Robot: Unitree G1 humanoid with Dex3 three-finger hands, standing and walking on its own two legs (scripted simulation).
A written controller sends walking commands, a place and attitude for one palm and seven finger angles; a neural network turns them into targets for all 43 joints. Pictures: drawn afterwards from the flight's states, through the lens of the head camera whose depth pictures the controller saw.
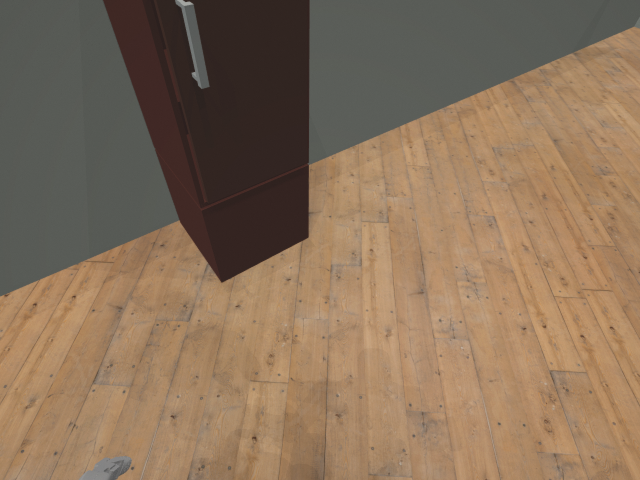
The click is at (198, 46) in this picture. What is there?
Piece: cupboard door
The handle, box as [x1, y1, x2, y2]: [175, 0, 209, 88]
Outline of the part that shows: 175,0 176,3 181,7 195,69 195,71 192,73 192,76 198,82 198,85 201,88 209,86 193,4 189,1 185,2 182,0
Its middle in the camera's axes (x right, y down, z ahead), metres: -0.28 -0.42 +0.84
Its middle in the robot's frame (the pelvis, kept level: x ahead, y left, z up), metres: +0.92 +0.33 +0.13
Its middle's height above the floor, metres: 0.90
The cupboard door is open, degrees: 0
